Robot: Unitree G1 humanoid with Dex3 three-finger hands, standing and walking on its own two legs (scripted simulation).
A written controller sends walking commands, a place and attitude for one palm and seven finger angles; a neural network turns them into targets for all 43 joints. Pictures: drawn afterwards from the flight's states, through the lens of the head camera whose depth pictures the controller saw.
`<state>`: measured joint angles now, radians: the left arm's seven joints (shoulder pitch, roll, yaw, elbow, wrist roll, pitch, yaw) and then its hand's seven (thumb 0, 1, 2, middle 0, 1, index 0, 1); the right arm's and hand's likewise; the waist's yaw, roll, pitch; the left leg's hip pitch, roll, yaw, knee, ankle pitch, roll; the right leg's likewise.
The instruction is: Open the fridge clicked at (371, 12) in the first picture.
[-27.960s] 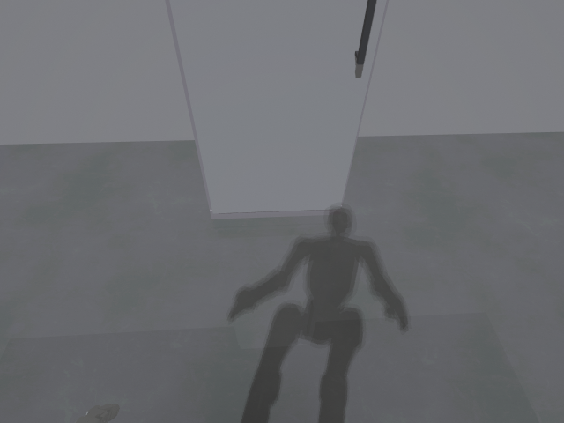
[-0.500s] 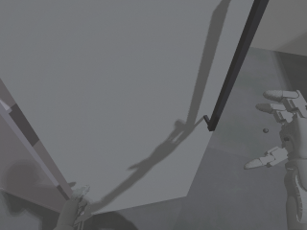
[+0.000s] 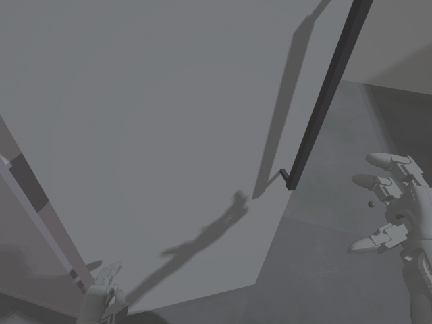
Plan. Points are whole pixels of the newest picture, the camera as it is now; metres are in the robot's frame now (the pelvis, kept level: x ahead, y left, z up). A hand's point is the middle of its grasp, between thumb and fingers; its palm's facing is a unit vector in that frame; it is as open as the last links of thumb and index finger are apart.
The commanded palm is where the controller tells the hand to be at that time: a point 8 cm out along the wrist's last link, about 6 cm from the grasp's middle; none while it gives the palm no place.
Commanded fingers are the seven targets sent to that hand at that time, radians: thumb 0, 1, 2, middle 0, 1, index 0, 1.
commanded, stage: draw the hand back to the body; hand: right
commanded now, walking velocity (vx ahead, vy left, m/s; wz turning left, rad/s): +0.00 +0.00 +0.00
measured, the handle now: (314, 105) +0.44 -0.17 +0.24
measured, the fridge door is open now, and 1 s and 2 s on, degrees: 61 61 61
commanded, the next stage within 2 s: step back with the hand held close in 1.42 s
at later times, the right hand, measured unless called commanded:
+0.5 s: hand (391, 222) +0.23 -0.25 +0.17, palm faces +0.38 +0.89 -0.27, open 13.9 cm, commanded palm +0.18 -0.28 +0.18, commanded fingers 0.00 0.04 -0.44 0.23 0.85 0.23 0.85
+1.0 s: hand (407, 229) +0.23 -0.28 +0.16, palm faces +0.42 +0.83 -0.37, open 9.2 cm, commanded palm +0.17 -0.31 +0.18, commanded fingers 0.00 -0.86 -0.88 0.20 0.32 0.20 0.32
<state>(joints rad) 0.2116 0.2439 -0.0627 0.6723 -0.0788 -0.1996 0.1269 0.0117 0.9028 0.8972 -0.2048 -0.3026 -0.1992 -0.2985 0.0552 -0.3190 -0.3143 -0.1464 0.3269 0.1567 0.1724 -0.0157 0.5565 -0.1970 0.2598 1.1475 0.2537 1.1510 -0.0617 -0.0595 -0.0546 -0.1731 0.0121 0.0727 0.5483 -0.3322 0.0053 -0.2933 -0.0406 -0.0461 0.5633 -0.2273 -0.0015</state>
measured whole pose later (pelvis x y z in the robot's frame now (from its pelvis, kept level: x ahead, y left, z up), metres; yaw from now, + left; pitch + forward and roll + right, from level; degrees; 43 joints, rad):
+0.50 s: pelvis +0.01 +0.00 +0.00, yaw +0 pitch -3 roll +1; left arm 0.18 0.23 -0.05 0.64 -0.02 -0.21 0.10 0.01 0.90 0.90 -0.20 -0.30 -0.20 -0.30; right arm 0.29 -0.34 -0.30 -0.34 0.14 0.05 -0.03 -0.02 0.36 -0.29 0.25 1.03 0.24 1.04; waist -0.07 -0.05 -0.02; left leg -0.13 0.01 0.07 0.52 -0.33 0.00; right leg -0.25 -0.04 -0.05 0.55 -0.24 0.00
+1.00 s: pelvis +0.03 -0.02 +0.01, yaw +2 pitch -4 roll +0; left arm 0.19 0.23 -0.02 0.65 0.00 -0.11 0.09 0.01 0.90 0.90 -0.20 -0.30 -0.20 -0.30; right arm 0.43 -0.35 -0.33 -0.34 0.08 -0.07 -0.10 0.00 -0.51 -0.71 0.23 0.52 0.22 0.53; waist -0.07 -0.04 0.01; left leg -0.05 0.03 0.04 0.42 -0.30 -0.02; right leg -0.16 -0.02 -0.09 0.46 -0.23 -0.02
